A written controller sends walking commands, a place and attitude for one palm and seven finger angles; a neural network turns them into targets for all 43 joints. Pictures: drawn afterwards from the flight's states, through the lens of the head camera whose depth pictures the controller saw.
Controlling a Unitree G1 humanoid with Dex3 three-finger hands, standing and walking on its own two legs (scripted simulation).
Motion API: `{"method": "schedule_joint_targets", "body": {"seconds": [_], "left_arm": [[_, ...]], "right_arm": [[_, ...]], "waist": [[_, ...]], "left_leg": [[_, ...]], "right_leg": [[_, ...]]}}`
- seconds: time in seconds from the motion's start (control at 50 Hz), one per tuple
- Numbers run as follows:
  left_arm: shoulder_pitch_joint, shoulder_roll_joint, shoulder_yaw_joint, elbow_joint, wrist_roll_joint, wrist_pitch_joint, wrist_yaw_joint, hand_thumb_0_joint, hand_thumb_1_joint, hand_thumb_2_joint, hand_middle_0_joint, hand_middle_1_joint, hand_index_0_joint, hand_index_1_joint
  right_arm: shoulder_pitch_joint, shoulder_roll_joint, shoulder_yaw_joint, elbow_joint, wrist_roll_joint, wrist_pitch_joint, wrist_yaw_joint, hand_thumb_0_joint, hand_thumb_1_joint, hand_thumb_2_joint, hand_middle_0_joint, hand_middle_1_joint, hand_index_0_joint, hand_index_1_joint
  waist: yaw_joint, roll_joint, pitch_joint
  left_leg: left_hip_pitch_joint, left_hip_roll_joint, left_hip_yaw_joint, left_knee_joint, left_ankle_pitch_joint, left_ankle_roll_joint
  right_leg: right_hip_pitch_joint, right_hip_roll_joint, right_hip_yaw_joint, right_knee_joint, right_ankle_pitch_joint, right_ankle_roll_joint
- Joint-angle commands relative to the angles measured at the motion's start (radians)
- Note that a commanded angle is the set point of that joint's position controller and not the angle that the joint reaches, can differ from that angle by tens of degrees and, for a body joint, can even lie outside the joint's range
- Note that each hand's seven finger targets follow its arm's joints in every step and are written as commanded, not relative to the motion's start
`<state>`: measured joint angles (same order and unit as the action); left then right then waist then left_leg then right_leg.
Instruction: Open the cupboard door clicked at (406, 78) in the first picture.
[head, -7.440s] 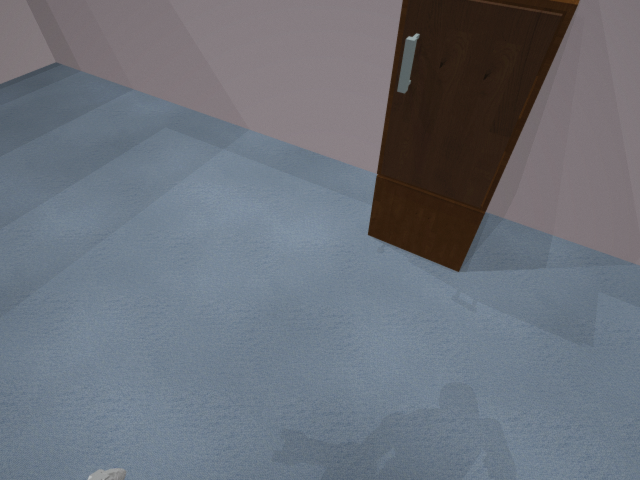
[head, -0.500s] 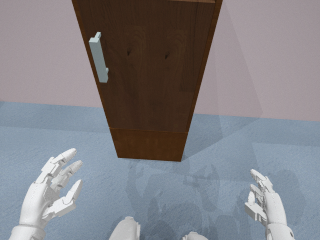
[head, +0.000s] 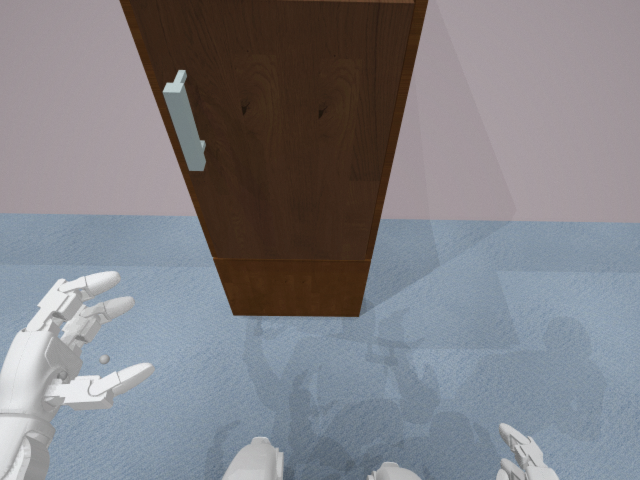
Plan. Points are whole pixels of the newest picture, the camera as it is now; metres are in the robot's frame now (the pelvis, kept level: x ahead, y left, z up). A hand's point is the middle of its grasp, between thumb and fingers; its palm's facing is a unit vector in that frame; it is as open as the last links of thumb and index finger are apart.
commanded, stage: raise the hand with hooked fingers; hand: left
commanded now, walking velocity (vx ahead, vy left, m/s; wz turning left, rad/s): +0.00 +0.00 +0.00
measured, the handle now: (189, 122) +0.61 +0.24 +0.09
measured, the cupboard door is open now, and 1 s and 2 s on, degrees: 0 0 0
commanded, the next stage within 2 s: move the hooked fingers beside the handle in 1.20 s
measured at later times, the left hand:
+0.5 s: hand (60, 314) +0.27 +0.29 +0.10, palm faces +0.07 -1.00 -0.04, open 13.8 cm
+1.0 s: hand (76, 283) +0.30 +0.28 +0.11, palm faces +0.05 -1.00 -0.04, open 13.9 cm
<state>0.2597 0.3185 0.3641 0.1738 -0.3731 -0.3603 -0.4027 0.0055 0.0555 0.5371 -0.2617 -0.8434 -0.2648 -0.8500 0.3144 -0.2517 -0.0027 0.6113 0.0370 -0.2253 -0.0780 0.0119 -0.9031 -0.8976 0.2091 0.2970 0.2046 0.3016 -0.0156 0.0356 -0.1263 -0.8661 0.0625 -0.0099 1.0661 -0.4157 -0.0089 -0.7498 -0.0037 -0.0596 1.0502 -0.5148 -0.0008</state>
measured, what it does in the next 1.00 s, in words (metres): stands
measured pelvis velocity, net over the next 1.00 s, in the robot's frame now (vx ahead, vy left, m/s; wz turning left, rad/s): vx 0.01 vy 0.00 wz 0.00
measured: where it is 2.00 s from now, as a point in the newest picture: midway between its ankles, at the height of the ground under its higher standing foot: outside the picture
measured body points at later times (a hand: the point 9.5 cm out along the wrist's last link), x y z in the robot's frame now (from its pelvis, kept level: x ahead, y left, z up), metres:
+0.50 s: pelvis +0.01 +0.02 +0.02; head +0.04 +0.04 +0.47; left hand +0.26 +0.34 +0.10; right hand +0.19 -0.21 -0.04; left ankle +0.06 +0.12 -0.66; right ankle +0.00 -0.12 -0.66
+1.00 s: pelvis +0.01 +0.00 +0.03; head +0.05 +0.01 +0.48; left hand +0.29 +0.33 +0.12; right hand +0.15 -0.25 -0.05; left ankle +0.06 +0.12 -0.66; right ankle +0.00 -0.12 -0.66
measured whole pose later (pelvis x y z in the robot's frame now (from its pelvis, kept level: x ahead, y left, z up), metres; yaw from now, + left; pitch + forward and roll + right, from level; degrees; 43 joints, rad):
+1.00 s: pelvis +0.01 +0.00 +0.03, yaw +0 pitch +8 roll -2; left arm -0.03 0.41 0.44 0.41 -0.35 -0.26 -0.48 -0.01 -0.49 0.30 -0.30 -1.20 -0.30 -1.20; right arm 0.30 -0.28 0.03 0.57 0.05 -0.16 -0.09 0.01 -0.90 -0.90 0.21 0.30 0.20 0.30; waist -0.02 0.02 -0.08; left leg -0.66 0.05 0.00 0.87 -0.35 0.00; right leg -0.55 -0.01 -0.05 0.85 -0.44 0.01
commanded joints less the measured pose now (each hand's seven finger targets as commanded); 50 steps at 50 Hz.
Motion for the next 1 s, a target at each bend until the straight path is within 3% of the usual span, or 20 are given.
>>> {"method": "schedule_joint_targets", "body": {"seconds": [0.0,0.04,0.2,0.28,0.34,0.36,0.4,0.5,0.64,0.68,0.72,0.8,0.86,0.9,0.98], "left_arm": [[-0.105,0.193,0.074,-0.180,-0.013,-0.072,-0.008,0.000,-0.173,0.440,-0.277,-0.990,-0.277,-0.990],[-0.138,0.222,0.089,-0.217,-0.010,-0.072,-0.001,0.000,-0.220,0.420,-0.280,-1.020,-0.280,-1.020],[-0.206,0.219,0.074,-0.182,0.003,-0.026,0.012,0.000,-0.407,0.340,-0.293,-1.140,-0.293,-1.140],[-0.249,0.235,0.074,-0.174,0.011,0.009,-0.003,0.000,-0.500,0.300,-0.300,-1.200,-0.300,-1.200],[-0.291,0.257,0.091,-0.144,0.007,0.027,-0.010,0.000,-0.500,0.300,-0.300,-1.200,-0.300,-1.200],[-0.308,0.258,0.091,-0.147,0.011,0.029,-0.013,0.000,-0.500,0.300,-0.300,-1.200,-0.300,-1.200],[-0.334,0.266,0.098,-0.119,0.009,0.039,-0.019,0.000,-0.500,0.300,-0.300,-1.200,-0.300,-1.200],[-0.417,0.299,0.111,-0.070,0.013,0.053,-0.042,0.000,-0.500,0.300,-0.300,-1.200,-0.300,-1.200],[-0.497,0.352,0.149,0.002,-0.002,0.064,-0.072,0.000,-0.500,0.300,-0.300,-1.200,-0.300,-1.200],[-0.526,0.365,0.152,0.025,0.005,0.065,-0.080,0.000,-0.500,0.300,-0.300,-1.200,-0.300,-1.200],[-0.493,0.334,0.134,0.039,0.001,0.066,-0.086,0.000,-0.500,0.300,-0.300,-1.200,-0.300,-1.200],[-0.475,0.346,0.142,0.042,0.003,0.059,-0.085,0.000,-0.500,0.300,-0.300,-1.200,-0.300,-1.200],[-0.473,0.356,0.163,0.049,-0.007,0.051,-0.077,0.000,-0.500,0.300,-0.300,-1.200,-0.300,-1.200],[-0.486,0.357,0.165,0.030,-0.008,0.036,-0.073,0.000,-0.500,0.300,-0.300,-1.200,-0.300,-1.200],[-0.490,0.356,0.162,0.040,-0.002,0.017,-0.066,0.000,-0.500,0.300,-0.300,-1.200,-0.300,-1.200]], "right_arm": [[-0.082,-0.148,-0.059,-0.180,0.004,-0.070,-0.008,0.000,-0.900,-0.900,0.200,0.300,0.200,0.300],[-0.077,-0.153,-0.055,-0.183,0.004,-0.072,-0.009,0.000,-0.900,-0.900,0.200,0.300,0.200,0.300],[-0.080,-0.157,-0.041,-0.192,0.009,-0.050,-0.007,0.000,-0.900,-0.900,0.200,0.300,0.200,0.300],[-0.077,-0.158,-0.035,-0.203,0.008,-0.040,-0.009,0.000,-0.900,-0.900,0.200,0.300,0.200,0.300],[-0.075,-0.161,-0.028,-0.204,0.006,-0.034,-0.010,0.000,-0.900,-0.900,0.200,0.300,0.200,0.300],[-0.079,-0.159,-0.028,-0.204,0.007,-0.031,-0.010,0.000,-0.900,-0.900,0.200,0.300,0.200,0.300],[-0.078,-0.161,-0.027,-0.202,0.007,-0.025,-0.012,0.000,-0.900,-0.900,0.200,0.300,0.200,0.300],[-0.082,-0.161,-0.019,-0.199,0.008,-0.015,-0.017,0.000,-0.900,-0.900,0.200,0.300,0.200,0.300],[-0.073,-0.170,-0.018,-0.189,0.009,-0.005,-0.030,0.000,-0.900,-0.900,0.200,0.300,0.200,0.300],[-0.071,-0.170,-0.018,-0.185,0.011,-0.003,-0.029,0.000,-0.900,-0.900,0.200,0.300,0.200,0.300],[-0.068,-0.167,-0.023,-0.187,0.013,-0.003,-0.028,0.000,-0.900,-0.900,0.200,0.300,0.200,0.300],[-0.062,-0.169,-0.026,-0.193,0.013,0.000,-0.018,0.000,-0.900,-0.900,0.200,0.300,0.200,0.300],[-0.061,-0.171,-0.029,-0.198,0.011,0.005,-0.017,0.000,-0.900,-0.900,0.200,0.300,0.200,0.300],[-0.061,-0.166,-0.030,-0.195,0.011,0.006,-0.016,0.000,-0.900,-0.900,0.200,0.300,0.200,0.300],[-0.060,-0.164,-0.029,-0.187,0.010,0.009,-0.015,0.000,-0.900,-0.900,0.200,0.300,0.200,0.300]], "waist": [[0.014,0.002,-0.170],[0.022,0.051,-0.195],[0.008,0.084,-0.146],[0.009,0.113,-0.169],[0.009,0.087,-0.161],[0.009,0.105,-0.169],[0.004,0.073,-0.163],[0.007,0.103,-0.157],[0.010,0.054,-0.173],[0.009,0.079,-0.170],[0.010,0.067,-0.169],[0.019,0.071,-0.171],[0.017,0.028,-0.163],[0.017,0.061,-0.178],[0.012,0.047,-0.169]], "left_leg": [[0.233,-0.050,-0.017,-0.174,0.099,0.038],[0.274,-0.048,-0.026,-0.194,0.113,0.036],[0.337,-0.043,-0.047,-0.262,0.078,0.024],[0.390,-0.040,-0.051,-0.280,0.126,0.021],[0.392,-0.042,-0.058,-0.290,0.132,0.021],[0.408,-0.041,-0.055,-0.292,0.152,0.019],[0.416,-0.040,-0.057,-0.299,0.154,0.020],[0.435,-0.045,-0.051,-0.315,0.149,0.019],[0.448,-0.050,-0.040,-0.325,0.172,0.025],[0.452,-0.051,-0.037,-0.330,0.182,0.025],[0.458,-0.052,-0.029,-0.330,0.190,0.028],[0.450,-0.055,-0.023,-0.330,0.205,0.028],[0.432,-0.057,-0.015,-0.328,0.193,0.032],[0.435,-0.061,-0.006,-0.319,0.199,0.032],[0.421,-0.060,0.000,-0.308,0.208,0.035]], "right_leg": [[0.026,0.030,0.022,-0.217,0.079,-0.007],[0.041,0.037,0.006,-0.202,0.107,-0.016],[0.049,0.043,-0.023,-0.230,0.125,-0.020],[0.073,0.046,-0.028,-0.243,0.168,-0.024],[0.093,0.053,-0.030,-0.256,0.176,-0.026],[0.097,0.051,-0.030,-0.257,0.189,-0.026],[0.099,0.052,-0.033,-0.269,0.193,-0.023],[0.117,0.050,-0.027,-0.291,0.190,-0.027],[0.166,0.051,-0.016,-0.322,0.213,-0.027],[0.165,0.048,-0.014,-0.326,0.222,-0.026],[0.168,0.046,-0.012,-0.334,0.233,-0.022],[0.178,0.046,-0.011,-0.331,0.249,-0.022],[0.185,0.048,-0.002,-0.338,0.244,-0.018],[0.194,0.043,0.009,-0.338,0.255,-0.016],[0.201,0.042,0.019,-0.339,0.273,-0.014]]}}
